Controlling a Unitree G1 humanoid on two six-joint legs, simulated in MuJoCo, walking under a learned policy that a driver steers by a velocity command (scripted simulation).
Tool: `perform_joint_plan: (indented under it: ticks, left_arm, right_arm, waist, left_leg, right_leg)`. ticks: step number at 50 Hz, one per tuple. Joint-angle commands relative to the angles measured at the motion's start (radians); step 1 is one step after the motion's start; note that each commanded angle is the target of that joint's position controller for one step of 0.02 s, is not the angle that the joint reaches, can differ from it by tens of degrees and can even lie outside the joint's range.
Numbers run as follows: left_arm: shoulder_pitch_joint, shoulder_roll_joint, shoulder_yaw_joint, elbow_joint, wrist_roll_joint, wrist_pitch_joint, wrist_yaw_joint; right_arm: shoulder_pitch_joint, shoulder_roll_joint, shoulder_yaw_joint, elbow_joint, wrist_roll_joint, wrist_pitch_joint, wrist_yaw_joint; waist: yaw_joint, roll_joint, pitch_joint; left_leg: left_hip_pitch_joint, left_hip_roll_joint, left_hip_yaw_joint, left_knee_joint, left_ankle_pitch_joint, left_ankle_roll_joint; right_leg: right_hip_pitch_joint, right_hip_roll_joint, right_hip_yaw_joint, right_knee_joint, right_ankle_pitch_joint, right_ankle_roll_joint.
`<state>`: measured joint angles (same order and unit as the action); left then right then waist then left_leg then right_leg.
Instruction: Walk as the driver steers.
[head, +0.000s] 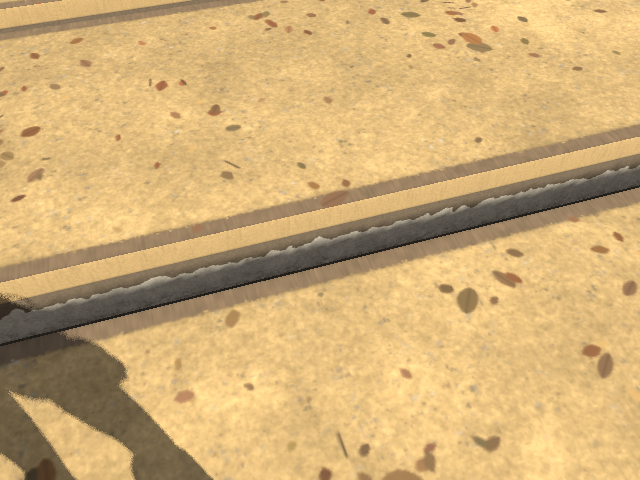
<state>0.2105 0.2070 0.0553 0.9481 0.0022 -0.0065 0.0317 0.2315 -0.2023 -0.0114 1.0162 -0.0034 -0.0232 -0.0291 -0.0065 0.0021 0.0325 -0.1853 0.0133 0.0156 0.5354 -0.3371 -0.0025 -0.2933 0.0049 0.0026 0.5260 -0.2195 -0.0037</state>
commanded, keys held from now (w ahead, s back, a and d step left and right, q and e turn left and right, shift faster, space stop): no key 0.18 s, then w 0.82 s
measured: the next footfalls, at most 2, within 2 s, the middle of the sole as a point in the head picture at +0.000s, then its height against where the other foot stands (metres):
left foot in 0.92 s outside the picture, level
right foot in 1.52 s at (382, 348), level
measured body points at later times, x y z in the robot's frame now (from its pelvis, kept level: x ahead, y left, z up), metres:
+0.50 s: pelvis +0.07 -0.03 +0.00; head +0.08 -0.05 +0.45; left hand +0.11 +0.23 -0.14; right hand +0.07 -0.29 -0.16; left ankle -0.03 +0.11 -0.69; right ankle +0.06 -0.12 -0.73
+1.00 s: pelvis +0.33 +0.02 -0.02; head +0.36 +0.03 +0.43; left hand +0.26 +0.27 -0.16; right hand +0.52 -0.22 -0.12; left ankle +0.43 +0.11 -0.73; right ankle +0.11 -0.12 -0.65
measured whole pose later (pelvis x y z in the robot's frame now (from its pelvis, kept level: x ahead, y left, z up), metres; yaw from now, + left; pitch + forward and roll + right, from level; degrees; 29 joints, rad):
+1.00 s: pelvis +0.33 +0.02 -0.02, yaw +0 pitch +1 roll +0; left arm 0.41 0.22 0.04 1.08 -0.02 -0.08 0.01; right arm 0.02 -0.23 -0.06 0.88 0.02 -0.11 0.05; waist 0.03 -0.01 0.05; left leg -0.49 -0.02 0.08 0.60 -0.15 0.08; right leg -0.13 0.00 0.05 1.04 -0.50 -0.03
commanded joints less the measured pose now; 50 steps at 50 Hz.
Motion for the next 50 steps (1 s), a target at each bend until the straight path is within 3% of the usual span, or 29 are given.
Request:
perform_joint_plan:
  ticks: [1, 9, 10, 11, 13, 15, 16, 17, 19, 21, 22, 23, 24, 25, 27, 29, 31, 35, 38, 41, 42, 44, 45, 46, 47, 48, 49, 50]
  left_arm:
    - [0.004, 0.091, 0.018, -0.018, -0.003, -0.005, 0.007]
    - [-0.009, 0.09, 0.016, 0.041, -0.005, 0.006, 0.013]
    - [0.008, 0.08, 0.014, 0.058, -0.006, 0.008, 0.013]
    - [0.014, 0.086, 0.018, 0.068, -0.012, 0.01, 0.013]
    - [-0.02, 0.088, 0.02, 0.059, -0.018, -0.002, 0.01]
    - [-0.089, 0.052, 0.011, 0.029, -0.027, -0.039, -0.005]
    - [-0.112, 0.049, 0.008, 0.019, -0.029, -0.056, -0.014]
    - [-0.115, 0.055, 0.01, 0.016, -0.033, -0.07, -0.022]
    - [-0.063, 0.055, 0.013, 0.035, -0.042, -0.086, -0.034]
    - [0.122, 0.08, 0.036, 0.12, -0.033, -0.085, -0.034]
    - [0.261, 0.137, 0.057, 0.152, -0.028, -0.084, -0.031]
    - [0.388, 0.253, 0.081, 0.169, -0.031, -0.088, -0.037]
    - [0.349, 0.172, 0.047, 0.162, -0.011, -0.104, -0.044]
    - [0.26, 0.124, 0.028, 0.136, -0.01, -0.115, -0.044]
    - [0.157, 0.099, 0.009, 0.099, -0.011, -0.118, -0.053]
    - [0.171, 0.066, -0.008, 0.103, -0.005, -0.107, -0.05]
    - [0.22, 0.084, -0.01, 0.116, -0.003, -0.098, -0.038]
    - [0.235, 0.131, -0.006, 0.104, 0.003, -0.09, -0.016]
    - [0.284, 0.139, -0.002, 0.116, -0.007, -0.09, -0.013]
    - [0.301, 0.137, 0.004, 0.127, -0.019, -0.084, -0.012]
    - [0.295, 0.144, 0.009, 0.126, -0.019, -0.08, -0.012]
    - [0.268, 0.173, 0.019, 0.118, -0.015, -0.071, -0.011]
    - [0.251, 0.176, 0.021, 0.114, -0.01, -0.062, -0.011]
    - [0.235, 0.167, 0.016, 0.105, -0.005, -0.055, -0.012]
    - [0.257, 0.123, -0.001, 0.079, 0.014, -0.055, -0.015]
    - [0.394, -0.033, -0.04, 0.088, -0.006, -0.082, -0.029]
    - [0.293, 0.076, -0.015, 0.081, -0.035, -0.11, -0.031]
    - [0.187, 0.13, 0.001, 0.041, -0.055, -0.124, -0.029]
  right_arm:
    - [0.043, -0.104, -0.02, -0.016, 0.001, -0.004, -0.003]
    - [0.062, -0.089, -0.017, 0.014, 0.0, 0.001, -0.004]
    - [0.088, -0.084, -0.017, 0.029, 0.002, 0.002, -0.005]
    - [0.097, -0.101, -0.025, 0.035, 0.009, 0.005, -0.007]
    - [0.109, -0.144, -0.039, 0.023, 0.022, 0.002, -0.012]
    - [0.147, -0.206, -0.061, 0.025, 0.034, -0.021, -0.013]
    - [0.14, -0.206, -0.064, 0.022, 0.033, -0.034, -0.012]
    - [0.13, -0.188, -0.062, 0.017, 0.027, -0.045, -0.008]
    - [0.085, -0.174, -0.061, 0.001, 0.035, -0.051, 0.004]
    - [0.038, -0.173, -0.061, -0.019, 0.039, -0.048, 0.011]
    - [-0.002, -0.142, -0.051, -0.04, 0.033, -0.053, 0.013]
    - [0.007, -0.075, -0.037, -0.08, 0.031, -0.069, 0.008]
    - [-0.024, -0.101, -0.044, -0.094, 0.043, -0.083, 0.01]
    - [-0.02, -0.111, -0.048, -0.096, 0.061, -0.093, 0.02]
    - [-0.024, -0.119, -0.056, -0.086, 0.048, -0.1, 0.026]
    - [-0.027, -0.12, -0.068, -0.083, 0.034, -0.089, 0.034]
    - [-0.059, -0.091, -0.064, -0.094, 0.028, -0.075, 0.04]
    - [-0.248, -0.057, -0.045, -0.168, 0.024, -0.067, 0.044]
    - [-0.335, -0.065, -0.039, -0.196, 0.032, -0.067, 0.056]
    - [-0.387, -0.078, -0.037, -0.225, 0.036, -0.073, 0.071]
    - [-0.386, -0.087, -0.04, -0.231, 0.035, -0.077, 0.077]
    - [-0.31, -0.127, -0.058, -0.219, 0.034, -0.082, 0.08]
    - [-0.189, -0.161, -0.078, -0.188, 0.036, -0.083, 0.077]
    - [-0.008, -0.204, -0.103, -0.133, 0.038, -0.079, 0.071]
    - [0.165, -0.287, -0.123, -0.098, 0.023, -0.075, 0.059]
    - [0.204, -0.301, -0.116, -0.078, 0.008, -0.076, 0.071]
    - [0.149, -0.208, -0.091, -0.082, 0.017, -0.08, 0.074]
    - [0.048, -0.168, -0.079, -0.097, 0.021, -0.085, 0.073]
  waist:
    - [-0.003, -0.007, -0.038]
    - [0.0, 0.002, -0.016]
    - [-0.001, 0.009, -0.036]
    - [-0.001, 0.03, -0.015]
    - [-0.017, 0.085, 0.08]
    - [-0.038, 0.179, 0.156]
    - [-0.038, 0.176, 0.184]
    - [-0.03, 0.162, 0.184]
    - [0.015, 0.141, 0.151]
    - [0.091, 0.1, 0.067]
    - [0.148, -0.043, 0.019]
    - [0.166, -0.332, -0.048]
    - [0.135, -0.234, -0.035]
    - [0.087, -0.148, 0.027]
    - [0.043, -0.056, 0.054]
    - [0.029, -0.073, 0.044]
    - [0.033, -0.069, 0.046]
    - [0.063, -0.061, 0.093]
    - [0.082, -0.076, 0.116]
    - [0.071, -0.076, 0.132]
    - [0.059, -0.078, 0.121]
    - [0.001, -0.109, 0.043]
    - [-0.066, -0.129, -0.038]
    - [-0.151, -0.124, -0.141]
    - [-0.177, 0.031, -0.285]
    - [-0.085, 0.292, -0.455]
    - [-0.113, 0.189, -0.352]
    - [-0.087, 0.14, -0.193]
  left_leg:
    - [-0.093, 0.032, -0.032, -0.114, 0.175, 0.025]
    - [-0.083, 0.023, -0.023, -0.129, 0.181, 0.022]
    - [-0.072, 0.016, -0.017, -0.141, 0.071, 0.028]
    - [-0.088, 0.017, -0.03, -0.153, -0.098, 0.052]
    - [-0.111, 0.092, -0.15, -0.226, -0.407, 0.121]
    - [-0.059, 0.276, -0.397, -0.356, -0.509, 0.219]
    - [-0.055, 0.33, -0.46, -0.375, -0.45, 0.248]
    - [-0.023, 0.337, -0.451, -0.363, -0.358, 0.247]
    - [-0.03, 0.279, -0.329, -0.307, -0.226, 0.197]
    - [-0.186, 0.16, -0.172, -0.171, -0.04, 0.134]
    - [-0.291, 0.074, -0.054, 0.105, 0.112, 0.079]
    - [-0.502, -0.056, 0.051, 0.457, -0.054, 0.016]
    - [-0.599, -0.033, -0.082, 0.668, -0.202, 0.034]
    - [-0.663, 0.023, -0.117, 0.745, -0.13, 0.068]
    - [-0.65, 0.096, -0.095, 0.679, 0.052, 0.095]
    - [-0.573, 0.12, -0.063, 0.586, 0.131, 0.082]
    - [-0.578, 0.115, -0.028, 0.52, 0.175, 0.051]
    - [-0.554, 0.088, 0.005, 0.238, 0.319, 0.017]
    - [-0.493, 0.057, 0.029, 0.109, 0.39, 0.024]
    - [-0.497, 0.053, 0.012, 0.036, 0.376, 0.059]
    - [-0.479, 0.047, 0.014, 0.018, 0.352, 0.073]
    - [-0.332, -0.001, 0.046, 0.013, 0.289, 0.105]
    - [-0.175, -0.039, 0.071, 0.021, 0.268, 0.128]
    - [0.075, -0.042, 0.064, 0.024, 0.276, 0.157]
    - [0.386, 0.181, -0.215, 0.029, 0.216, 0.22]
    - [0.631, 0.389, -0.737, -0.169, -0.059, 0.376]
    - [0.541, 0.348, -0.762, -0.263, -0.109, 0.32]
    - [0.385, 0.323, -0.594, -0.274, -0.037, 0.275]
  right_leg:
    - [0.139, -0.037, 0.041, -0.042, 0.238, -0.04]
    - [0.145, -0.036, 0.038, -0.053, 0.225, -0.036]
    - [0.152, -0.019, 0.019, -0.047, 0.112, -0.037]
    - [0.123, 0.011, -0.012, -0.017, -0.085, -0.041]
    - [-0.037, 0.036, -0.036, 0.051, -0.338, -0.05]
    - [-0.191, 0.021, -0.063, 0.214, -0.217, -0.056]
    - [-0.235, -0.019, -0.029, 0.258, -0.194, -0.068]
    - [-0.263, -0.04, -0.015, 0.266, -0.219, -0.081]
    - [-0.138, -0.038, -0.043, 0.098, -0.214, -0.099]
    - [0.226, 0.032, -0.086, -0.02, -0.039, -0.082]
    - [0.369, -0.088, 0.113, -0.12, -0.094, -0.124]
    - [0.521, -0.322, 0.561, -0.304, -0.187, -0.27]
    - [0.485, -0.394, 0.714, -0.353, -0.214, -0.31]
    - [0.446, -0.382, 0.609, -0.339, -0.201, -0.283]
    - [0.373, -0.304, 0.395, -0.361, -0.078, -0.217]
    - [0.33, -0.237, 0.241, -0.377, 0.106, -0.176]
    - [0.321, -0.218, 0.173, -0.388, 0.23, -0.182]
    - [0.246, -0.201, 0.1, -0.432, 0.258, -0.185]
    - [0.242, -0.21, 0.066, -0.455, 0.235, -0.183]
    - [0.335, -0.249, 0.049, -0.422, 0.292, -0.171]
    - [0.369, -0.26, 0.041, -0.393, 0.348, -0.163]
    - [0.411, -0.269, 0.024, -0.271, 0.655, -0.143]
    - [0.404, -0.25, 0.003, -0.124, 0.83, -0.128]
    - [0.301, -0.204, -0.026, 0.095, 0.843, -0.097]
    - [0.041, -0.126, -0.056, 0.446, 0.445, -0.067]
    - [-0.275, 0.066, 0.052, 0.765, -0.326, -0.022]
    - [-0.374, 0.02, 0.158, 0.88, -0.326, -0.049]
    - [-0.435, -0.03, 0.115, 0.891, -0.238, -0.066]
